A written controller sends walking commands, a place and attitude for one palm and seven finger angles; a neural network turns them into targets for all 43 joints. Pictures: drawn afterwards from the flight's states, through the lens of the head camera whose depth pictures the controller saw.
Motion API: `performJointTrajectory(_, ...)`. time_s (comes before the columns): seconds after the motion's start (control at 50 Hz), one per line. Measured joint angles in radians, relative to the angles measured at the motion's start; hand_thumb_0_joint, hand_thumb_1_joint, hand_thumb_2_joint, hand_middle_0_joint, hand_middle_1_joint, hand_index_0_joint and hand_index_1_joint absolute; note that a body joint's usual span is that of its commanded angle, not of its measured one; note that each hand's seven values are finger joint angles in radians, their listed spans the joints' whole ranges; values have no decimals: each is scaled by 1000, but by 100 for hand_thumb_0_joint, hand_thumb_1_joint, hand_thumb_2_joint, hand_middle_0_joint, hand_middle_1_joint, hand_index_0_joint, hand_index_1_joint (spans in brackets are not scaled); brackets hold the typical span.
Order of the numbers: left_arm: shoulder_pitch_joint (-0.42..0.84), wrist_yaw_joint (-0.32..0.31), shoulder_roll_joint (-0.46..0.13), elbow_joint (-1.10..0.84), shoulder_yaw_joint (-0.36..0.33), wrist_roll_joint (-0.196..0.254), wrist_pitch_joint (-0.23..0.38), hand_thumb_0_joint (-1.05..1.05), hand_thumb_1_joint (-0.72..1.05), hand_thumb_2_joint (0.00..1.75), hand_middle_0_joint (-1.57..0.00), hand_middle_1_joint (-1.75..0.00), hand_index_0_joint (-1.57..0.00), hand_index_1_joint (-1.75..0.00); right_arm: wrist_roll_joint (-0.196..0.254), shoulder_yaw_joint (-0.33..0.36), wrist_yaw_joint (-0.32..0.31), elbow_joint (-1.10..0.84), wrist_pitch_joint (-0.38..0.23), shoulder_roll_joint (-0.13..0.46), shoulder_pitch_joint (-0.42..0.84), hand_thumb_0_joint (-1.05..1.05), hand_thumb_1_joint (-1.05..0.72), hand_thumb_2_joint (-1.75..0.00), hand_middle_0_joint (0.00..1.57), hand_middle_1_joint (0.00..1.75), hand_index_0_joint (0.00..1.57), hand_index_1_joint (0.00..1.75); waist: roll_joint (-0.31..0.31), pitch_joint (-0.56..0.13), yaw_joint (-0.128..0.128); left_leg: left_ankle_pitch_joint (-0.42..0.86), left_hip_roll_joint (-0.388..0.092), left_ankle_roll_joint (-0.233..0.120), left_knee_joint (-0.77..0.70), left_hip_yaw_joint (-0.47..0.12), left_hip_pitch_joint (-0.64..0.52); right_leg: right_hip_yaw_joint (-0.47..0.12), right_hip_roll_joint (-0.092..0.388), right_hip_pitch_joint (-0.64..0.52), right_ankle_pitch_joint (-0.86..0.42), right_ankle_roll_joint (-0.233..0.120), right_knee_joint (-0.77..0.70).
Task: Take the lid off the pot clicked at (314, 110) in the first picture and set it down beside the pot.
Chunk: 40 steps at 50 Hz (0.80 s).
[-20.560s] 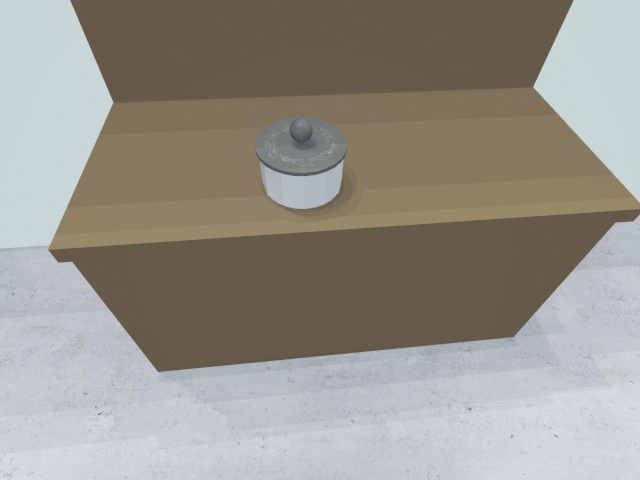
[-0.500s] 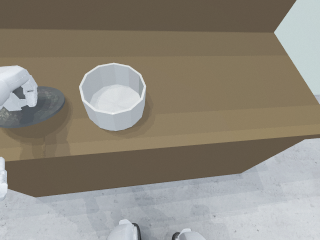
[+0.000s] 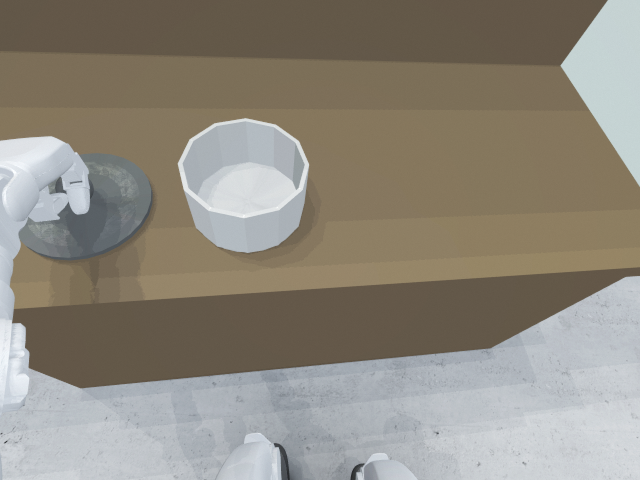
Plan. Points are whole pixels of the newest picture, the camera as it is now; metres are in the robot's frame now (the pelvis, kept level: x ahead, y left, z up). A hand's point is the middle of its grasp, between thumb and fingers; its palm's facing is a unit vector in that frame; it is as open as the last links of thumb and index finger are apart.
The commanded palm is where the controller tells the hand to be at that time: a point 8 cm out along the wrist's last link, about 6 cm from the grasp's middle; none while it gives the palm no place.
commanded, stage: open the fingers wide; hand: left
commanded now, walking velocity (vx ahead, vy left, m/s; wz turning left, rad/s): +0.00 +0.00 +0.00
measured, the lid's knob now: (74, 188) +0.50 +0.33 -0.01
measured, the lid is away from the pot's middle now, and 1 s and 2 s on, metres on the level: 0.24 0.26 0.26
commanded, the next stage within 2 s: raise the empty hand in 0.88 s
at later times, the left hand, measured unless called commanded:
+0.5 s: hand (40, 200) +0.45 +0.34 +0.03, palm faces -0.41 -0.10 -0.91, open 7.4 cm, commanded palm +0.49 +0.32 +0.07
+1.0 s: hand (48, 198) +0.46 +0.34 +0.02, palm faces -0.43 -0.11 -0.90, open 10.7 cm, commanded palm +0.49 +0.32 +0.08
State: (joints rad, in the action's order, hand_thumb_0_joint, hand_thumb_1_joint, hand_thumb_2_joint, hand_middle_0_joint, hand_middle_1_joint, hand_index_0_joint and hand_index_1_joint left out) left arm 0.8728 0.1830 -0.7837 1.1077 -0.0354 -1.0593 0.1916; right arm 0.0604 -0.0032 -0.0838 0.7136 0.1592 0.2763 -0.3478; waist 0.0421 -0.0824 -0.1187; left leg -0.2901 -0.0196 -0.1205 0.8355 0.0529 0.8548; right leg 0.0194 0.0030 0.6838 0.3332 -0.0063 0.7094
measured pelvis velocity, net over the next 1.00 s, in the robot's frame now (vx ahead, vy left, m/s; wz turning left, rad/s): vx -0.01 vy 0.01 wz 0.00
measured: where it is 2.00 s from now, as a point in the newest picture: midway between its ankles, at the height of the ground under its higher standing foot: outside the picture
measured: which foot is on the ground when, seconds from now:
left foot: down 0.00-1.00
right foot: down 0.00-1.00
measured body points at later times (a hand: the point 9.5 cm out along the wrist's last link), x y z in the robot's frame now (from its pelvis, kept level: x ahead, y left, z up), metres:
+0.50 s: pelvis -0.01 +0.01 -0.01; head +0.10 +0.05 +0.43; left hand +0.47 +0.34 +0.08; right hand +0.01 -0.28 -0.11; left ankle +0.06 +0.04 -0.70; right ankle +0.00 -0.19 -0.70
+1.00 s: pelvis -0.01 +0.01 -0.01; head +0.11 +0.06 +0.43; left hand +0.48 +0.34 +0.07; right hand -0.01 -0.27 -0.10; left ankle +0.06 +0.04 -0.70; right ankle +0.00 -0.19 -0.69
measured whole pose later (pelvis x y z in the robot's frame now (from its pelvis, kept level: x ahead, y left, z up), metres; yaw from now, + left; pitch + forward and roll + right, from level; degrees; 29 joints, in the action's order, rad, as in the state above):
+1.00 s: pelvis -0.01 +0.01 -0.01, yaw +0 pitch +19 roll -7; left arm 0.98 0.19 -0.77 1.17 0.02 -1.07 0.12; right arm 0.06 -0.01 -0.08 0.70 0.12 0.29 -0.37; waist 0.04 -0.09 -0.13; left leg -0.29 -0.01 -0.14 0.87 0.06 0.91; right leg 0.00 0.00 0.74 0.34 -0.02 0.75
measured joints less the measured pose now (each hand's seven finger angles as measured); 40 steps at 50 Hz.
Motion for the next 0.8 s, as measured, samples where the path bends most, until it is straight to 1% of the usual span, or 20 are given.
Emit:
performJointTrajectory(0.06, 31, -13, -12, 48, 16, 18, -16, -3, 56, 86, -65, -97, -106, -112, 9, -9, 1, -5, -8, 1, 7, 0, -90, -90, 20, 30, 20, 30, -7, -4, -4, 2, 2, -3, 1, 2, 0, -2, 2, 1, 2, 3, 5)
performJointTrajectory(0.12, 60, -2, -18, 89, 56, 13, -48, -1, 53, 85, -64, -97, -100, -110, 13, -12, 7, -18, -19, 8, 10, 0, -90, -90, 20, 30, 20, 30, -10, -3, -6, 2, 3, -6, 9, 2, 10, -2, 2, 12, 4, 1, 15)
performJointTrajectory(0.14, 62, 6, -16, 82, 59, 11, -51, -1, 52, 85, -63, -97, -99, -110, 12, -9, 7, -20, -22, 10, 9, 0, -90, -90, 20, 30, 20, 30, -9, -1, -4, 2, 3, -7, 11, 1, 14, -2, 3, 15, 4, -1, 17)
performJointTrajectory(0.2, 49, 29, -7, 25, 56, 9, -37, 0, 48, 83, -61, -97, -95, -108, 7, 0, 1, -18, -25, 16, 5, 0, -90, -90, 20, 30, 20, 30, -3, 1, 6, 3, 6, -9, 14, 0, 17, -1, 3, 16, 2, -8, 17)
performJointTrajectory(0.24, 52, 31, 3, 20, 62, 18, -26, 0, 45, 82, -60, -96, -91, -107, 7, 3, -2, -13, -24, 18, 3, 0, -90, -90, 20, 30, 20, 30, -2, -3, 10, 3, 8, -11, 15, 0, 16, -2, 5, 15, 3, -10, 19)
performJointTrajectory(0.3, 66, 31, 6, 46, 61, 29, -21, 0, 40, 80, -57, -95, -85, -105, 10, -5, -3, -12, -25, 20, 5, 0, -90, -90, 20, 30, 20, 30, -7, -8, 6, 0, 10, -15, 20, 5, 19, -7, 7, 21, 8, -8, 27)
performJointTrajectory(0.38, 75, 17, 7, 41, 65, 10, -28, 0, 33, 77, -54, -94, -80, -104, 8, -4, 0, -20, -31, 18, 0, 0, -90, -90, 20, 30, 20, 30, -5, -8, 2, -2, 10, -16, 27, 6, 29, -9, 6, 31, 10, -15, 35)
performJointTrajectory(0.46, 93, 3, 7, 56, 65, 12, -40, 0, 26, 75, -50, -92, -74, -103, 9, -8, 4, -23, -31, 16, -3, 0, -90, -90, 20, 30, 20, 30, -5, -7, 3, -2, 11, -20, 33, 9, 39, -13, 7, 43, 12, -14, 43)
performJointTrajectory(0.54, 114, 6, 17, 68, 79, 10, -63, 0, 18, 73, -46, -90, -67, -100, 9, -8, 9, -20, -33, 13, -9, 0, -90, -90, 20, 30, 20, 30, -1, -7, 3, -1, 14, -21, 37, 8, 51, -15, 7, 54, 14, -15, 49)
performJointTrajectory(0.62, 116, 17, 10, 78, 67, 5, -64, 0, 10, 72, -43, -87, -59, -96, 9, -13, 6, -21, -35, 10, -11, 0, -90, -90, 20, 30, 20, 30, -1, -9, -5, -4, 13, -23, 43, 11, 58, -19, 6, 62, 14, -11, 53)
performJointTrajectory(0.7, 111, 26, 15, 66, 67, -2, -65, 0, 3, 71, -41, -84, -52, -91, 5, -6, 5, -18, -37, 6, -19, 0, -90, -90, 20, 30, 20, 30, 2, -10, -8, -5, 12, -21, 44, 7, 60, -18, 3, 62, 13, -16, 51)
performJointTrajectory(0.8, 102, 21, 12, 67, 52, -2, -55, 0, -1, 71, -39, -82, -46, -87, 3, -9, 2, -15, -35, 5, -23, 0, -90, -90, 20, 30, 20, 30, -1, -11, -14, -6, 11, -22, 42, 8, 59, -21, 1, 60, 13, -17, 46)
